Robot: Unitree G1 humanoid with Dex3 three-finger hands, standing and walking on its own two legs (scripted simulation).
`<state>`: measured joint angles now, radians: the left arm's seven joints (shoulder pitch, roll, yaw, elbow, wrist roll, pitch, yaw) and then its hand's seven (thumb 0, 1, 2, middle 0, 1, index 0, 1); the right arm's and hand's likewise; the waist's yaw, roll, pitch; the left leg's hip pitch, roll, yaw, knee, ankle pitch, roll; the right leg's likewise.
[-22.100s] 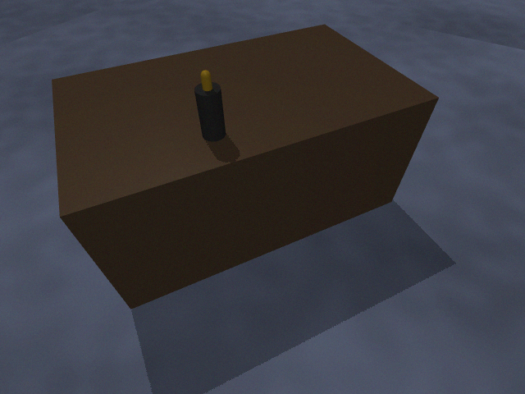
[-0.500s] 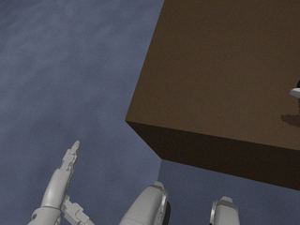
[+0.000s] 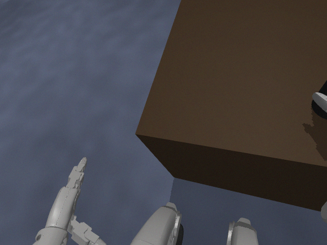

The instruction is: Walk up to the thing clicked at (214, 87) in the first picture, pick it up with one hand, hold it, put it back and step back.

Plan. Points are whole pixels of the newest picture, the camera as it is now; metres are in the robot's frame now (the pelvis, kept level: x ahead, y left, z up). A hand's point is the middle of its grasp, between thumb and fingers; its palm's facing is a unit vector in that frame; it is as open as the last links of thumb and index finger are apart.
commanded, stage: settle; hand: right
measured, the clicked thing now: out of the picture +0.52 -0.27 +0.06
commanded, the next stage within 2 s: lift in 0.34 s
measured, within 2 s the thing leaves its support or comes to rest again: leaves its support in 0.08 s
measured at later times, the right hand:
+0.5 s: hand out of the picture +0.51 -0.27 +0.06, palm faces +0.35 +0.94 +0.01, open 10.5 cm
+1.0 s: hand out of the picture +0.47 -0.26 +0.12, palm faces +0.34 +0.94 +0.00, open 10.5 cm
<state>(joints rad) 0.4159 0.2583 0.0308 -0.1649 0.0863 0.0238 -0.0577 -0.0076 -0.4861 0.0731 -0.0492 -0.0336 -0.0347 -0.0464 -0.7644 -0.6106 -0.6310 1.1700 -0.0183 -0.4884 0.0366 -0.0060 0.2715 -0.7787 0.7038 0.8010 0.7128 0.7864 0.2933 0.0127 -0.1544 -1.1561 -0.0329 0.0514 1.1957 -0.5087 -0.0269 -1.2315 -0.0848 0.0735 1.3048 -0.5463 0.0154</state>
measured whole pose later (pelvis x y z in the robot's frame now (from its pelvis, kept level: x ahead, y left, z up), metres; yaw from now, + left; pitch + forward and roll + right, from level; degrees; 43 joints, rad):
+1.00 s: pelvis +0.02 +0.00 +0.05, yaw -2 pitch +17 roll +3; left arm 0.43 0.24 0.04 0.05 0.03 0.01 -0.03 -0.01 -0.52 0.05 -0.06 -0.04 -0.05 -0.05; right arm -0.61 -0.42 -0.48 0.91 0.07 -0.33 0.03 -0.01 0.31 -0.92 0.66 0.91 0.67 0.90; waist 0.15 0.00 -0.16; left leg -0.80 -0.01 0.02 0.95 -0.45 -0.03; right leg -0.86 -0.06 0.02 1.03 -0.48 0.01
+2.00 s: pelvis +0.02 +0.01 +0.10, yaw -3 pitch +4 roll +0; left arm 0.34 0.23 0.08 0.36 -0.03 -0.05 0.08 -0.01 -0.51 0.03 -0.05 -0.05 -0.06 -0.04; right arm -0.30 -0.28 -0.33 0.45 0.19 -0.12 0.02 -0.01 0.32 -0.93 0.67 0.90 0.68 0.89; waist 0.04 0.00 -0.06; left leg -0.39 0.02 0.00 0.67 -0.34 -0.02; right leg -0.41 -0.04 0.00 0.67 -0.33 0.02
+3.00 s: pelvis +0.03 +0.01 +0.11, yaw -3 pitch +1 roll +0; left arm 0.30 0.22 0.08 0.47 -0.03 -0.06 0.07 -0.01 -0.53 0.04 -0.06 -0.05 -0.06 -0.05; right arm -0.24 -0.29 -0.35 0.32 0.20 0.01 0.05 -0.01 0.32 -0.93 0.67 0.90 0.67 0.90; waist 0.02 -0.01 -0.04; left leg -0.26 0.02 0.01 0.54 -0.30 -0.02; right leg -0.28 -0.03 0.00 0.54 -0.28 0.02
